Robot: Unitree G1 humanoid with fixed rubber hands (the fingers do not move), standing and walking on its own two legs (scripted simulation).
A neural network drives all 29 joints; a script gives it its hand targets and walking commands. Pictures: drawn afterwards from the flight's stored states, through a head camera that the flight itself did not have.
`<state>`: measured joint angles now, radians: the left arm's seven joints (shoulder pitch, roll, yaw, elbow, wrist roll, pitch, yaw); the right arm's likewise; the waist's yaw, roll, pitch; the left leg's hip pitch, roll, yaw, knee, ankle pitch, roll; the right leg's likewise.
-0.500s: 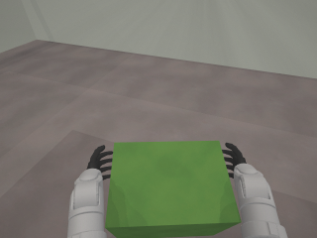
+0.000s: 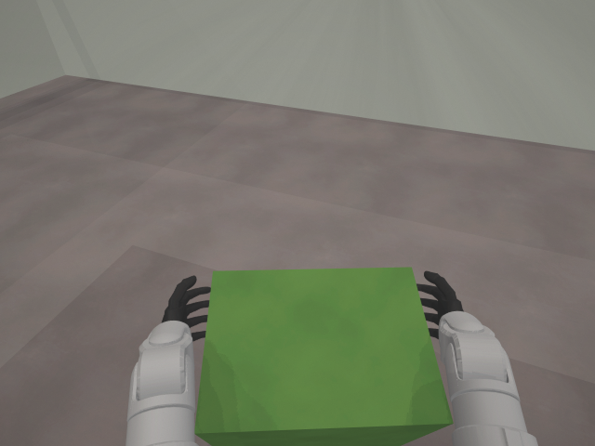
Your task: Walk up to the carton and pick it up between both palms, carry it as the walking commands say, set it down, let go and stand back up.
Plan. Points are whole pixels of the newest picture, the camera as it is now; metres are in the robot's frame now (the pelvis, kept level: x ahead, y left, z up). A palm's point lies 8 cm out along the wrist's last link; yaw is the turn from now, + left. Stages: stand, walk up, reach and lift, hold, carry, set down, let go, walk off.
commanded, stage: carry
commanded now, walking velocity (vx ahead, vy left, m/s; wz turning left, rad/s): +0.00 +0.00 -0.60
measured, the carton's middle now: (313, 364) +0.29 -0.01 -0.05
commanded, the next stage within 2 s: none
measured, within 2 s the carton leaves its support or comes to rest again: neither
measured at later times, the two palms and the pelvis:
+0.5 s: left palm (207, 287) +0.34 +0.14 +0.08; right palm (472, 286) +0.31 -0.22 +0.10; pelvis -0.04 +0.01 -0.03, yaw -6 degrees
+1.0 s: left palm (259, 365) +0.24 +0.07 +0.03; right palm out of the picture +0.09 -0.26 +0.04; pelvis -0.09 +0.03 -0.03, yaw -24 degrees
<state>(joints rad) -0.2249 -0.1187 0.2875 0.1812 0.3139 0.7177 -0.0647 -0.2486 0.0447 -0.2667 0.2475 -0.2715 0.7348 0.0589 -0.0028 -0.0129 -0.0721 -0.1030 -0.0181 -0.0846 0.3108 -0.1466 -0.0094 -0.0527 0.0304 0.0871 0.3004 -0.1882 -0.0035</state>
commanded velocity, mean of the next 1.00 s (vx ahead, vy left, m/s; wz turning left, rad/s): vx -0.15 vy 0.00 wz -0.60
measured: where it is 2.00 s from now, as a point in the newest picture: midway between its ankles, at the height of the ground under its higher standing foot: outside the picture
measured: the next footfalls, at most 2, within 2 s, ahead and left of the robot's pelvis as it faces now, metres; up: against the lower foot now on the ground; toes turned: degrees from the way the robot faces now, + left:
right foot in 0.74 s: -0.03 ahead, -0.11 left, +0.00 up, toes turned -22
left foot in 1.06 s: -0.02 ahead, +0.13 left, +0.00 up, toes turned -24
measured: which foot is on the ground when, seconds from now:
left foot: down 0.00-0.74, up 0.76-1.00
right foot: down 0.00-0.50, up 0.52-0.72, down 0.74-1.00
